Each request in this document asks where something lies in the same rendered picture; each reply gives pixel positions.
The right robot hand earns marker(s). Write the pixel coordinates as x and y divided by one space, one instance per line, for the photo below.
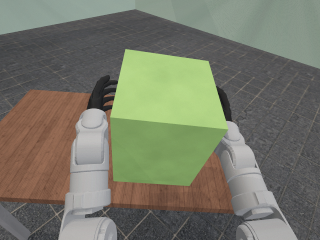
225 104

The carton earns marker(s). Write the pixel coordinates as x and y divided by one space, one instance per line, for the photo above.
166 119

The left robot hand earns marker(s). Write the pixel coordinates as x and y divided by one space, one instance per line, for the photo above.
97 99

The robot right upper arm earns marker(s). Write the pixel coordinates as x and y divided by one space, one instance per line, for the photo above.
266 229

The right robot forearm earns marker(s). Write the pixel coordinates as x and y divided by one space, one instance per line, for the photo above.
250 196

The robot left upper arm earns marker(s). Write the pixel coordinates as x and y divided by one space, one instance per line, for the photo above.
91 228

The table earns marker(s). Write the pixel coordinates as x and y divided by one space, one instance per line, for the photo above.
36 138

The left robot forearm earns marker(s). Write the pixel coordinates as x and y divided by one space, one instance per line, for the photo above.
89 165

